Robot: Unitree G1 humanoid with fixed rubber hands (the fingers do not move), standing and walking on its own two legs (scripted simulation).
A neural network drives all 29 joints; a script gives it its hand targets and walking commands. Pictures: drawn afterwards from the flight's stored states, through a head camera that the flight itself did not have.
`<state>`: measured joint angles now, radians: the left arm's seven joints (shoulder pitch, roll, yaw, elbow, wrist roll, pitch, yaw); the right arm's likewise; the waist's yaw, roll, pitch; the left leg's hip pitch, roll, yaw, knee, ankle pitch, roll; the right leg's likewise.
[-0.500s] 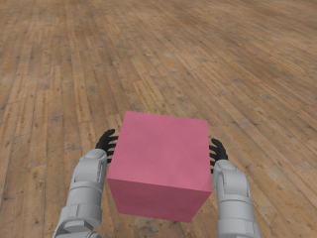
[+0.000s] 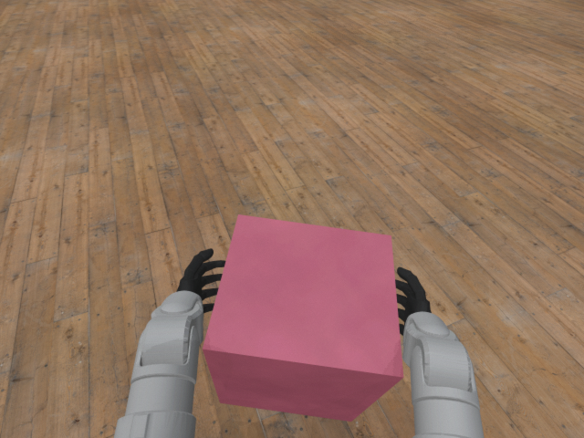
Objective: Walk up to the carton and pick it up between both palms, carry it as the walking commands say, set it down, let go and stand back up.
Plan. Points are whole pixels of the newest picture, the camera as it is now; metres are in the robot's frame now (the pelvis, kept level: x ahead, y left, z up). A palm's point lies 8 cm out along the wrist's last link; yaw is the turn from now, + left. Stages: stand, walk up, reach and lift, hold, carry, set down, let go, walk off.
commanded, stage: reach and lift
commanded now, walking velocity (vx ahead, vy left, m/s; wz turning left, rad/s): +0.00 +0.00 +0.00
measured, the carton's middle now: (299, 325) +0.29 +0.00 -0.03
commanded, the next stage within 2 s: hold in 0.42 s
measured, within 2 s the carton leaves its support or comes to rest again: neither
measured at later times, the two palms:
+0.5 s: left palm (204, 317) +0.26 +0.13 +0.05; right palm (432, 332) +0.26 -0.18 +0.03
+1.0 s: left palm (192, 314) +0.26 +0.15 +0.04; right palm (420, 325) +0.27 -0.16 +0.03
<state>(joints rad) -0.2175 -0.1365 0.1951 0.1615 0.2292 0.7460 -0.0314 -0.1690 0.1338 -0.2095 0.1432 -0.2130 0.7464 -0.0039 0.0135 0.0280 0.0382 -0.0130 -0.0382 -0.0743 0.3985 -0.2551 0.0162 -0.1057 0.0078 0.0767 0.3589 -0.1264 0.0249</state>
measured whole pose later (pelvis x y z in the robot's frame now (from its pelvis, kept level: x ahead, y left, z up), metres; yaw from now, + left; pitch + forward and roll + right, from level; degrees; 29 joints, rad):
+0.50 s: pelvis -0.02 -0.02 +0.00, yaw +0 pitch -8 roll +0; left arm -0.20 -0.14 0.19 0.15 0.21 0.73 -0.01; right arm -0.19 0.12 -0.20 0.13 -0.22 0.76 0.01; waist 0.01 0.04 0.07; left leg -0.04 -0.02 -0.09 0.42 -0.24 -0.01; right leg -0.15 0.03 0.06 0.41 -0.13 0.00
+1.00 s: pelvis -0.01 -0.02 +0.00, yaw +1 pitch -8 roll +0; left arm -0.22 -0.11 0.20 0.18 0.22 0.74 -0.05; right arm -0.20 0.14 -0.19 0.15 -0.21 0.77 -0.03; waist 0.01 0.02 0.05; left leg -0.06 -0.02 -0.11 0.46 -0.27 -0.01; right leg -0.14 0.03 0.04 0.41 -0.14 0.00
